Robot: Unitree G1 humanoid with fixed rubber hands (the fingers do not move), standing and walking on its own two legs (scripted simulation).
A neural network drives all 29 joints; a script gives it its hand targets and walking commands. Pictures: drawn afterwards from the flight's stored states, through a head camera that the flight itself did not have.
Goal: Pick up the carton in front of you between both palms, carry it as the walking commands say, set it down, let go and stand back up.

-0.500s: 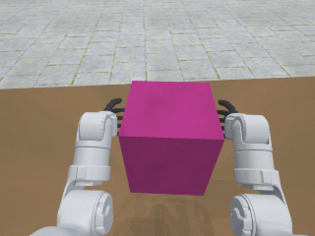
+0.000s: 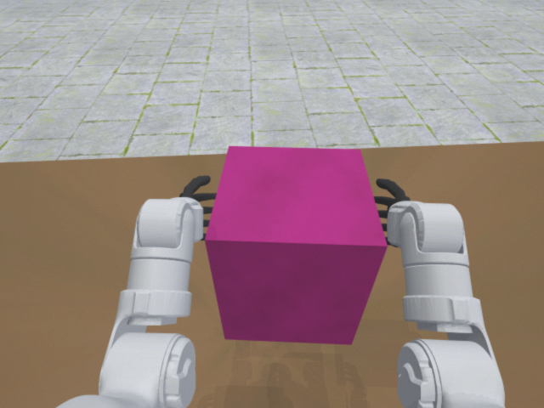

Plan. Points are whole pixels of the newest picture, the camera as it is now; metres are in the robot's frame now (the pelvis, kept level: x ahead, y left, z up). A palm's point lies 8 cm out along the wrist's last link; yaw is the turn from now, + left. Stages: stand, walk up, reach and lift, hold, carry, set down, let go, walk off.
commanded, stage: carry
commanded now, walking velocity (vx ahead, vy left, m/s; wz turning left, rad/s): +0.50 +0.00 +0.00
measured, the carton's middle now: (290, 246) +0.35 +0.00 +0.05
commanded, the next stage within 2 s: none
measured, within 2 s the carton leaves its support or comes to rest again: neither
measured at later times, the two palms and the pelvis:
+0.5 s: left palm (238, 155) +0.54 +0.10 +0.09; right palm (392, 165) +0.53 -0.20 +0.08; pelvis +0.18 -0.03 -0.04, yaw +0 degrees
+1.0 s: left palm (234, 107) +0.83 +0.15 +0.04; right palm (346, 104) +0.84 -0.15 +0.05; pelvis +0.48 -0.02 -0.09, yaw -1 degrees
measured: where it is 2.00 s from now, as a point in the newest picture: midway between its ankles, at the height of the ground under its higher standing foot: (287, 246)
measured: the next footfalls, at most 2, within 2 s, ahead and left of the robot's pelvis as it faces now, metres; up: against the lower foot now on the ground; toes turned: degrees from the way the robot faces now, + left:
right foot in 0.46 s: +0.28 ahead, -0.11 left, -0.03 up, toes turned -4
left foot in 0.94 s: +0.60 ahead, +0.03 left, -0.07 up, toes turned +3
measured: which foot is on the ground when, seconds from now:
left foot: down 0.00-0.46, up 0.48-0.92, down 0.94-1.00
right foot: down 0.00-0.16, up 0.18-0.44, down 0.46-0.96, up 0.98-1.00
